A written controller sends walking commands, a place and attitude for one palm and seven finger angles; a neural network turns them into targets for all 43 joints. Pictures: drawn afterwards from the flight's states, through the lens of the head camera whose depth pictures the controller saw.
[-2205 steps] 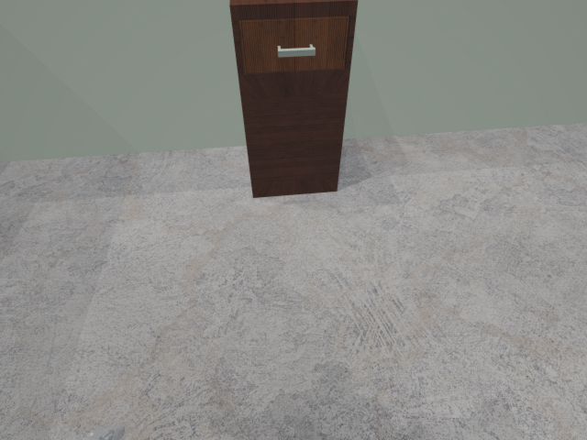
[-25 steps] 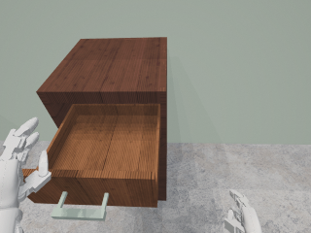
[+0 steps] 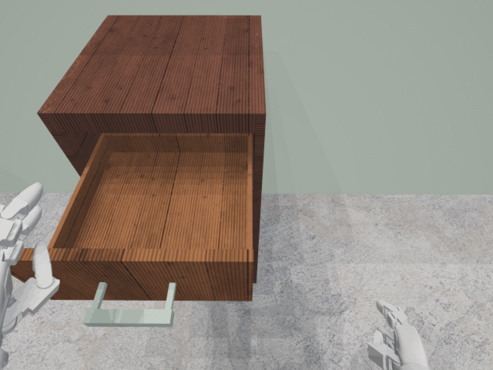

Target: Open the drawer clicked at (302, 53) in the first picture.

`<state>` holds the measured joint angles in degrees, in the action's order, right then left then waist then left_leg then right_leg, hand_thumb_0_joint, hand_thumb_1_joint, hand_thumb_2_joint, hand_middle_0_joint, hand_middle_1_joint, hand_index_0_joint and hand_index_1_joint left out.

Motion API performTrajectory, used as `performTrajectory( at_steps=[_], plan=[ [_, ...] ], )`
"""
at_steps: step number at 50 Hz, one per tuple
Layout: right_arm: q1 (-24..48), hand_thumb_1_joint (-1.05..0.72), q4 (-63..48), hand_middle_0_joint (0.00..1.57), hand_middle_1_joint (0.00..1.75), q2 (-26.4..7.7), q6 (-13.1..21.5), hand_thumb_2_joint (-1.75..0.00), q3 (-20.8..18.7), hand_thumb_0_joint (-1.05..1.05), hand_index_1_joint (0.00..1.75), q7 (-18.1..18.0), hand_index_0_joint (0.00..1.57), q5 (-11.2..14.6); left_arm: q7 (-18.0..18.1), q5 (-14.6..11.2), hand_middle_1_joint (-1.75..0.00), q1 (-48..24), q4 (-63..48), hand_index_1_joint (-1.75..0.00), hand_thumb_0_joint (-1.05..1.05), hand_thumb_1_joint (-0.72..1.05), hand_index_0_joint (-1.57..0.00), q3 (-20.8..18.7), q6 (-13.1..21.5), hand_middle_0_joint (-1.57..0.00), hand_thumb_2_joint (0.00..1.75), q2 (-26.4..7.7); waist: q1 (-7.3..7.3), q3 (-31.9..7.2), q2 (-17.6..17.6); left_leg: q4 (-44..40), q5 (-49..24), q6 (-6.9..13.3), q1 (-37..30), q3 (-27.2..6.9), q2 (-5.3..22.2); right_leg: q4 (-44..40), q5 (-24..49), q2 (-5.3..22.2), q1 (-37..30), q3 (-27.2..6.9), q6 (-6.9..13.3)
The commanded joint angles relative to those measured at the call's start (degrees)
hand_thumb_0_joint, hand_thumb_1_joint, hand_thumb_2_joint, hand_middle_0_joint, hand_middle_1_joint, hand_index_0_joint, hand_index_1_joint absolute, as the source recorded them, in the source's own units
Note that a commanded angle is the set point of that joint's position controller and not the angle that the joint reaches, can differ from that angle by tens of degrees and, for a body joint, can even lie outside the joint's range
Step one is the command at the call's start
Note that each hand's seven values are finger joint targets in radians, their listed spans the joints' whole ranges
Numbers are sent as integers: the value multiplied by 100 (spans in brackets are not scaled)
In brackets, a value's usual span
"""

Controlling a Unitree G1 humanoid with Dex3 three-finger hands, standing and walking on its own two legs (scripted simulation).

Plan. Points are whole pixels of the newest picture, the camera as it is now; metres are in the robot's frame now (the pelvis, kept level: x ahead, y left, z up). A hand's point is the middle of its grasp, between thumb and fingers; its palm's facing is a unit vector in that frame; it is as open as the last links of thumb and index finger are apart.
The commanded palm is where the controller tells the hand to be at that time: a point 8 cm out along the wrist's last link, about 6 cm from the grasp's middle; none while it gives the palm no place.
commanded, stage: step back with the hand held close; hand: left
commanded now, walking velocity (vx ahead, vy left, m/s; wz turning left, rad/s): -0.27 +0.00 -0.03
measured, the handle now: (133, 303) +0.22 +0.21 -0.03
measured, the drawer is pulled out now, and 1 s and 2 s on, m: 0.28 0.28 0.28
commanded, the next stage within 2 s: stop stepping back and stand still in 1.00 s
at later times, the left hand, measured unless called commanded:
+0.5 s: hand out of the picture +0.13 +0.25 +0.16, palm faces +0.38 -0.83 -0.41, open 7.4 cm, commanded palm +0.07 +0.29 +0.18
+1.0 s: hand out of the picture +0.04 +0.23 +0.15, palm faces +0.32 -0.81 -0.49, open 7.4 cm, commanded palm -0.03 +0.27 +0.18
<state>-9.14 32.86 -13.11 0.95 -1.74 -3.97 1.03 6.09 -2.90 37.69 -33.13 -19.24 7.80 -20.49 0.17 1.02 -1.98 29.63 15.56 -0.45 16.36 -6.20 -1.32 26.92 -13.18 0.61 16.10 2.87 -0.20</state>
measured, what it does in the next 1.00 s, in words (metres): walks backwards: right foot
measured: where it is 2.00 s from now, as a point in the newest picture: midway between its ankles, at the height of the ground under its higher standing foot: outside the picture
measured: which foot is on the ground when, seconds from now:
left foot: down 0.00-0.78, up 0.80-1.00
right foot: down 0.00-0.48, up 0.50-0.68, down 0.70-1.00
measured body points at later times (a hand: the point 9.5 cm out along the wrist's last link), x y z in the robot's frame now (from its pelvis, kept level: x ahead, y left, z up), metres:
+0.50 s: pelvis -0.06 +0.01 -0.01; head -0.05 +0.04 +0.44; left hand +0.10 +0.30 +0.18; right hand +0.12 -0.23 -0.08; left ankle +0.00 +0.13 -0.74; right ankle +0.00 -0.12 -0.73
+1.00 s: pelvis -0.15 -0.01 +0.00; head -0.11 +0.01 +0.45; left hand +0.02 +0.27 +0.18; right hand +0.05 -0.25 -0.07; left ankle -0.17 +0.10 -0.73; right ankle -0.15 -0.11 -0.74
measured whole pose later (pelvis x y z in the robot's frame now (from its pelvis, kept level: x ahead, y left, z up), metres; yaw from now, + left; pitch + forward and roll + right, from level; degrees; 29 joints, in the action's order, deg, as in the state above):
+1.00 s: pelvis -0.15 -0.01 +0.00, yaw +1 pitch +6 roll +0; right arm -6.8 32.2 -12.3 0.9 0.2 -5.2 0.5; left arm 7.3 -2.3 39.0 -36.6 -23.5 10.0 -22.8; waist 1.9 -0.8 2.6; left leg 36.7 17.9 -2.1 21.7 0.0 -0.3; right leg 29.0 -14.8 -0.2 19.5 3.2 1.6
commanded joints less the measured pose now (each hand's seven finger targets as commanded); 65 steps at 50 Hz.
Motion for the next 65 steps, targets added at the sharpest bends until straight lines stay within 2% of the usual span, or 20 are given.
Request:
performTrajectory(
  at_steps=[1,10,13,18,21,25,28,30,34,37,39,42,45,49,51,53,56,63,64,65],
  plan=[
    [637,-90,-1039,20,30,-550,267,-90,-141,0,30,-100,20,-6,211,-41,-30,65,-1456,-30,0,90,-20,-916,384,-20,90,-1026,-59,-1186,-196,-534,-2393,168,132,-158,589,168,1549,259,-940,13,13],
    [563,-90,-1090,20,30,-640,452,-90,-109,0,30,-41,20,-32,228,29,-30,-47,-1599,-30,0,90,-20,-948,417,-20,90,-1025,-54,-844,-600,-846,-414,352,1575,-375,780,586,691,164,-1175,-160,0],
    [482,-90,-1089,20,30,-584,475,-90,-88,0,30,-4,20,-19,233,33,-30,-98,-1492,-30,0,90,-20,-903,467,-20,90,-949,-19,-757,-79,-432,377,301,1705,-205,537,147,464,382,-874,-440,77],
    [413,-90,-835,20,30,-553,478,-90,-94,0,30,-25,20,-34,306,0,-30,-348,-1437,-30,0,90,-20,-818,526,-20,90,-1008,58,-715,770,1423,635,24,50,385,-31,-1215,-1131,1303,1308,-940,534],
    [462,-90,-871,20,30,-561,441,-90,-41,0,30,-67,20,-40,329,10,-30,-332,-1467,-30,0,90,-20,-835,475,-20,90,-1012,73,-588,276,339,505,65,123,175,229,-708,-1087,857,1209,-402,308],
    [557,-90,-1144,20,30,-639,579,-90,-73,0,30,-102,20,-2,339,158,-30,-470,-1832,-30,0,90,-20,-1029,583,-20,90,-1114,18,-514,-1711,-2086,2333,702,2719,-1584,1600,2247,-917,-292,-884,-116,-118],
    [368,-90,-1010,20,30,-585,753,-90,-107,0,30,-9,20,-116,326,137,-30,-414,-1996,-30,0,90,-20,-886,650,-20,90,-988,-59,-716,-808,-1017,-415,750,1492,-1098,1490,1910,-1170,-152,-96,-341,-29],
    [324,-90,-874,20,30,-618,859,-90,-121,0,30,43,20,-125,297,79,-30,-164,-1812,-30,0,90,-20,-816,629,-20,90,-891,-49,-887,-879,-678,-1327,677,650,-799,1351,1222,-1088,-193,170,-209,-49],
    [413,-90,-620,20,30,-676,905,-90,-4,0,30,136,20,-153,141,4,-30,-249,-1668,-30,0,90,-20,-803,709,-20,90,-956,-78,-1177,-1063,-332,-2810,620,-191,-829,1308,-40,-211,-241,11,-167,-63],
    [497,-90,-654,20,30,-579,734,-90,-18,0,30,153,20,-93,69,11,-30,-136,-1586,-30,0,90,-20,-1054,790,-20,90,-1177,-106,-1726,-138,544,-3265,288,-370,-136,882,-688,2296,185,-687,-361,18],
    [670,-90,-868,20,30,-521,647,-90,-169,0,30,108,20,174,32,-82,-30,-33,-1421,-30,0,90,-20,-1125,741,-20,90,-1243,-91,-1769,1675,2359,310,-95,596,725,-87,-463,4679,1524,-802,-1002,512],
    [989,-90,-919,20,30,-157,481,-90,-3,0,30,-3,20,76,82,-125,-30,572,-1008,-30,0,90,-20,-1244,663,-20,90,-1144,-115,-1201,1106,4052,1534,-135,1969,153,-39,-384,4580,1990,-737,-1165,1049],
    [1225,-90,-964,20,30,-120,275,-90,216,0,30,-119,20,-20,151,12,-30,69,-1213,-30,0,90,-20,-1072,648,-20,90,-1038,10,-684,937,2415,1784,-98,1760,264,220,-78,5145,1535,-723,-770,822],
    [697,-90,-898,20,30,-327,201,-90,42,0,30,-213,20,-64,282,28,-30,18,-1680,-30,0,90,-20,-823,543,-20,90,-947,207,-1207,176,-1249,-1556,-141,79,771,275,831,4032,664,-1112,-306,236],
    [514,-90,-928,20,30,-508,354,-90,-213,0,30,-99,20,-62,324,63,-30,-117,-2260,-30,0,90,-20,-737,617,-20,90,-1019,-21,-1610,-1087,-498,-5740,430,-1635,-397,1920,1550,-325,233,732,-277,-49],
    [326,-90,-863,20,30,-429,688,-90,-280,0,30,64,20,-113,305,126,-30,63,-2234,-30,0,90,-20,-839,702,-20,90,-1013,-35,-1638,-1081,-254,-6290,727,-1795,-345,2129,2363,-1576,-61,1269,-291,-3],
    [316,-90,-799,20,30,-460,776,-90,-183,0,30,140,20,-148,316,56,-30,168,-2614,-30,0,90,-20,-954,544,-20,90,-1056,4,-1440,-1283,-504,-4807,783,-1026,-183,1904,2921,-1371,-73,959,-312,-96],
    [479,-90,-895,20,30,-528,677,-90,57,0,30,88,20,61,383,5,-30,-10,-1237,-30,0,90,-20,-915,245,-20,90,-913,85,-371,-513,-815,1939,274,1263,350,838,-280,-614,-75,-1081,328,-89],
    [492,-90,-855,20,30,-487,603,-90,41,0,30,77,20,47,362,34,-30,-158,-1021,-30,0,90,-20,-902,260,-20,90,-980,117,-296,125,10,1839,125,1215,612,498,-844,-769,307,-851,-114,100],
    [488,-90,-850,20,30,-509,523,-90,18,0,30,74,20,17,344,28,-30,-181,-881,-30,0,90,-20,-967,244,-20,90,-1106,156,-240,836,1323,1357,22,890,659,192,-1565,-1617,1074,100,-1276,466]
  ],
)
